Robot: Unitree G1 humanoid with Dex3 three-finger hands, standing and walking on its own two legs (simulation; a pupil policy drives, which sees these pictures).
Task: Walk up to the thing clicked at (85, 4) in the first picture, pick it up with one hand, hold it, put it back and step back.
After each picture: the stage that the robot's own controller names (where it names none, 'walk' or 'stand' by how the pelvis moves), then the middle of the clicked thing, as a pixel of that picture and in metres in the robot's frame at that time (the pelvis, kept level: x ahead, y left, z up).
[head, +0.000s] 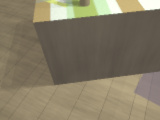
stand; out of the picture +0.98 +0.02 +0.08
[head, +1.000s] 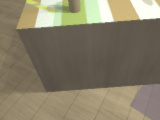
walk; out of the picture +0.88 +0.11 +0.10
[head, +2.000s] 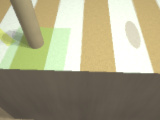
walk; (28, 21) +0.55 +0.29 +0.09
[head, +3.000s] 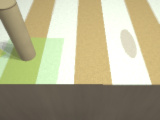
stand; (18, 33) +0.51 +0.28 +0.10
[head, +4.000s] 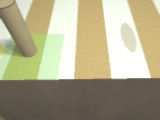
stand; (18, 31) +0.53 +0.28 +0.09
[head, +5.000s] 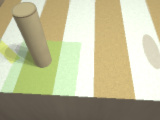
stand; (35, 39) +0.45 +0.21 +0.09
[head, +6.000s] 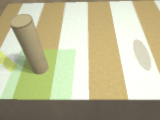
stand; (32, 48) +0.46 +0.22 +0.07
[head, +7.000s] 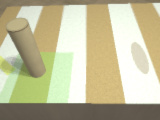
stand; (29, 51) +0.45 +0.23 +0.07
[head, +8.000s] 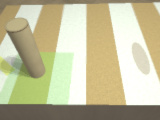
stand; (28, 52) +0.44 +0.23 +0.07
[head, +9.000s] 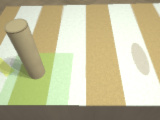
stand; (28, 53) +0.44 +0.24 +0.07
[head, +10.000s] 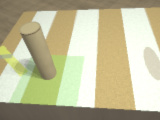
rise first; (40, 54) +0.44 +0.23 +0.08
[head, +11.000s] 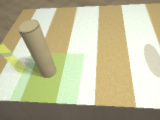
go down; (40, 52) +0.44 +0.23 +0.08
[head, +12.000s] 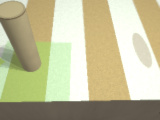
go down; (23, 42) +0.44 +0.20 +0.09
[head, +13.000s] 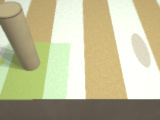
go down; (22, 41) +0.45 +0.21 +0.10
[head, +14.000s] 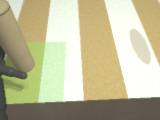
close in; (13, 42) +0.43 +0.23 +0.12
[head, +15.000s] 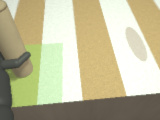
lift; (10, 44) +0.43 +0.23 +0.12
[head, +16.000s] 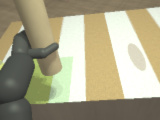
lift; (40, 35) +0.37 +0.14 +0.25
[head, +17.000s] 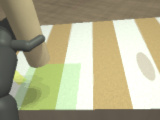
hold; (25, 25) +0.35 +0.17 +0.31
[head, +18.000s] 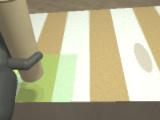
hold; (21, 42) +0.33 +0.18 +0.25
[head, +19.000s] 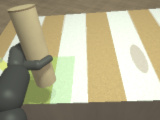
crouch; (35, 49) +0.37 +0.17 +0.19
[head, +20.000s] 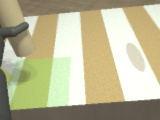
crouch; (10, 17) +0.45 +0.21 +0.26
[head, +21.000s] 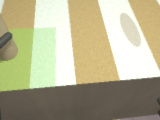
lower; out of the picture +0.48 +0.25 +0.14
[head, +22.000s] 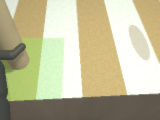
lower; (6, 36) +0.44 +0.24 +0.13
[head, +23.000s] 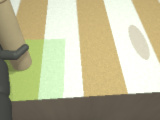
lower; (10, 37) +0.45 +0.23 +0.13
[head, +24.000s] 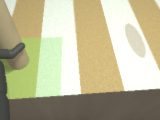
lower; (6, 35) +0.45 +0.24 +0.13
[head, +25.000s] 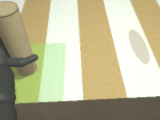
open; (17, 44) +0.43 +0.22 +0.12
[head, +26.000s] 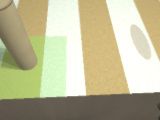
sink last; (15, 38) +0.43 +0.21 +0.12
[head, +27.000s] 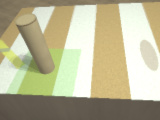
sink last; (38, 47) +0.45 +0.23 +0.10
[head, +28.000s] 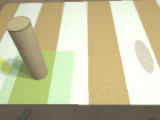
stand; (30, 52) +0.42 +0.22 +0.09
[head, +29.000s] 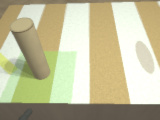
stand; (33, 52) +0.43 +0.22 +0.09
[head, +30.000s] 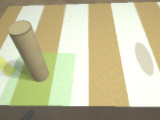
stand; (32, 55) +0.42 +0.22 +0.08
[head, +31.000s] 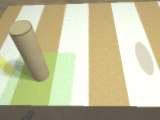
stand; (32, 55) +0.42 +0.22 +0.08
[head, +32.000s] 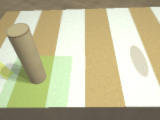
walk; (29, 57) +0.42 +0.23 +0.08
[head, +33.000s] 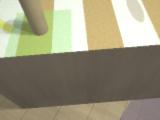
walk; (31, 6) +0.59 +0.22 +0.10
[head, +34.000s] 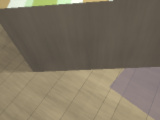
walk; out of the picture +0.97 +0.25 +0.09
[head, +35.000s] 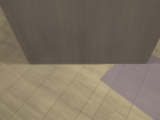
stand; out of the picture +1.14 +0.25 +0.09
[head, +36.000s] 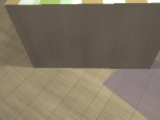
stand; out of the picture +1.14 +0.24 +0.07
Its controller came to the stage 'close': yes
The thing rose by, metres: 0.22
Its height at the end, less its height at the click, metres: +0.00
